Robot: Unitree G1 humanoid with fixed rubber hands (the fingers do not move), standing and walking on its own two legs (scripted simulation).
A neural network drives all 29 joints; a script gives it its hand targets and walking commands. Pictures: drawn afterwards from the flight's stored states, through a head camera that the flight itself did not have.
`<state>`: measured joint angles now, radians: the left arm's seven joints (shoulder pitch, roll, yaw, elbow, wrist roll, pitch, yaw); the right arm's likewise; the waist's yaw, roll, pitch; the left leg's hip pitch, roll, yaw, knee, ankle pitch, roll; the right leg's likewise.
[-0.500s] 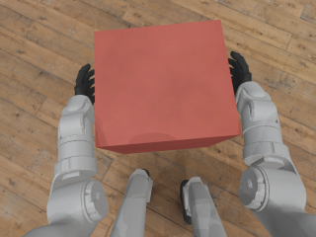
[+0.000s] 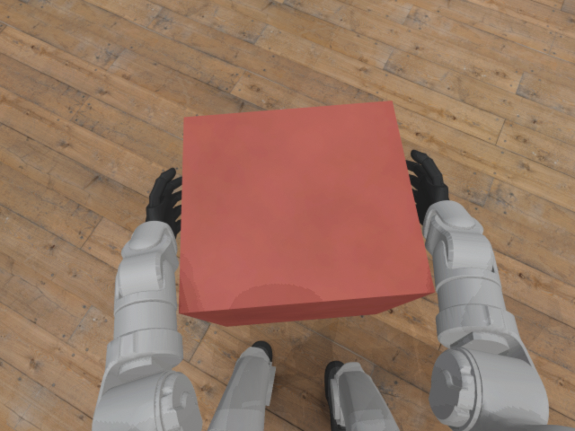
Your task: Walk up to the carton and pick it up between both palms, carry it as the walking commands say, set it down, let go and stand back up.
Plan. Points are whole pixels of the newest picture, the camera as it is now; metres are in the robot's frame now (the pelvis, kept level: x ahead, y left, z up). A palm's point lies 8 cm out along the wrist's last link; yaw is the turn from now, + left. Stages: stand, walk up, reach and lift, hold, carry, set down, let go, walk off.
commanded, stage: reach and lift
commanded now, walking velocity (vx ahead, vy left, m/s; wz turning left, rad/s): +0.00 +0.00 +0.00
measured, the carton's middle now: (295, 231) +0.40 +0.04 -0.13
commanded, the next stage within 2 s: none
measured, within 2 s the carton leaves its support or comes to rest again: neither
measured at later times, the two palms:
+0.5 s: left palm (144, 228) +0.35 +0.22 +0.01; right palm (459, 209) +0.40 -0.15 +0.01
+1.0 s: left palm (120, 234) +0.32 +0.21 +0.08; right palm (498, 214) +0.37 -0.16 +0.08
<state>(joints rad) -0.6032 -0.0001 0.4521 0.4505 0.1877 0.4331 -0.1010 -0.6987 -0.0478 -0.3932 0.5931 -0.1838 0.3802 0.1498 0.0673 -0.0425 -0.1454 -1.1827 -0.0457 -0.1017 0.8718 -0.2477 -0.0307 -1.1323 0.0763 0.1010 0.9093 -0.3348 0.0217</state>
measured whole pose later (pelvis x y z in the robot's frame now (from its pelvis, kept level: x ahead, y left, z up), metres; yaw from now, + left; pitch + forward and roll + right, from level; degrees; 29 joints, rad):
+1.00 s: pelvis +0.04 +0.00 +0.08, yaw -1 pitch +4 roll +0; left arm -0.25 -0.05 0.32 0.30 0.19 0.56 -0.09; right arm -0.33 0.00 -0.29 0.44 -0.20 0.50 0.17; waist 0.10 -0.01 -0.03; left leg -0.29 -0.02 -0.08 0.35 -0.14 -0.02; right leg -0.26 0.04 0.14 0.40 -0.21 0.00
